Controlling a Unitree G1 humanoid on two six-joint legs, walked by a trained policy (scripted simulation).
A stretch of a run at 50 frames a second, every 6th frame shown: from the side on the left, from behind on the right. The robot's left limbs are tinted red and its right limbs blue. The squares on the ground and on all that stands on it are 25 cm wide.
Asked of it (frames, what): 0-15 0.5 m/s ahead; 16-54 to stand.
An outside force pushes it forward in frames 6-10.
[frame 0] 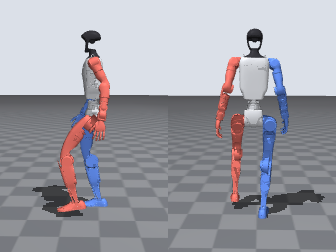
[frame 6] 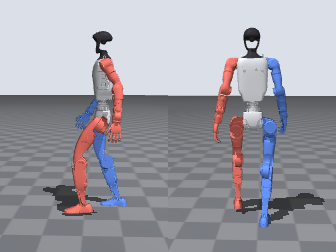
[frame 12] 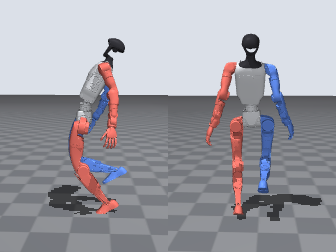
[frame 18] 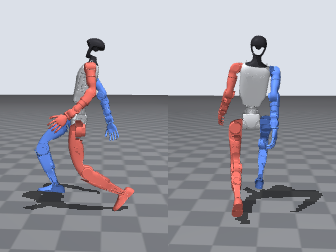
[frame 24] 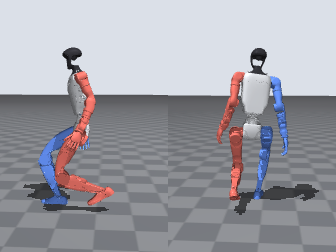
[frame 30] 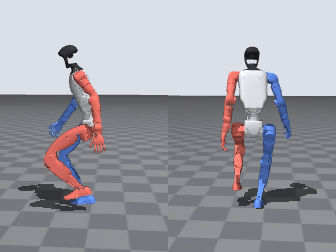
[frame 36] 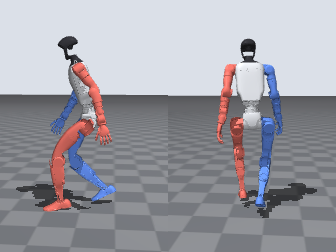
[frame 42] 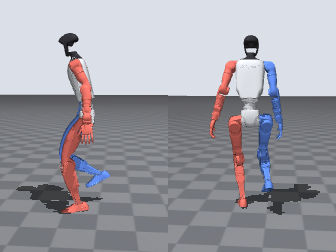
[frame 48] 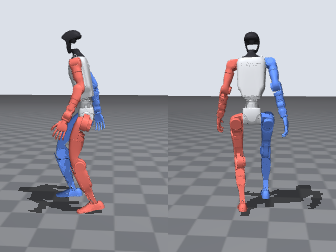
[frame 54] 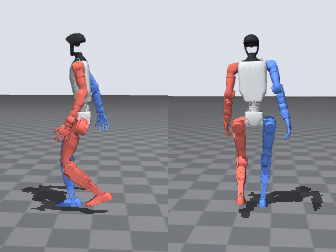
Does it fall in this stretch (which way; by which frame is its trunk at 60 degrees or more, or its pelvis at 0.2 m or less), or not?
no
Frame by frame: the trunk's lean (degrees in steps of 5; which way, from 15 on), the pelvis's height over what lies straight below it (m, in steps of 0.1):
0: 0, 0.8
6: 0, 0.8
12: 30 backward, 0.8
18: 15 backward, 0.7
24: 10, 0.6
30: 20 forward, 0.7
36: 20 forward, 0.7
42: 15 forward, 0.8
48: 15 forward, 0.8
54: 5, 0.8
